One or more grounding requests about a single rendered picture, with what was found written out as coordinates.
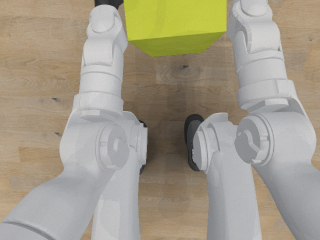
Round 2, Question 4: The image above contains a right robot forearm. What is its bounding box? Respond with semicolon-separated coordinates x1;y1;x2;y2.
226;0;317;142

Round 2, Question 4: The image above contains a robot left hand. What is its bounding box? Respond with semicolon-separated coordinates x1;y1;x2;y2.
94;0;124;10

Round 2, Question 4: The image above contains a right robot upper arm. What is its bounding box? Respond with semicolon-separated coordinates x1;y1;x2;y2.
234;111;320;240

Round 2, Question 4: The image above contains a robot right shin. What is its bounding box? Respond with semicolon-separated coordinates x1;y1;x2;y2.
192;112;238;167

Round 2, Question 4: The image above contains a left robot forearm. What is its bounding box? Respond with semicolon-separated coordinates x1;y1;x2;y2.
59;4;128;153

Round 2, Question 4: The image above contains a left robot upper arm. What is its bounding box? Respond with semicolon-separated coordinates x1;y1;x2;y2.
0;121;130;240

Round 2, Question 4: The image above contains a carton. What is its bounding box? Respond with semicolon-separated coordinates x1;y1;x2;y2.
123;0;227;57

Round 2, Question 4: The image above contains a right robot thigh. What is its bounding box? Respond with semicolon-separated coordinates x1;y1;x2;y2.
194;121;262;240

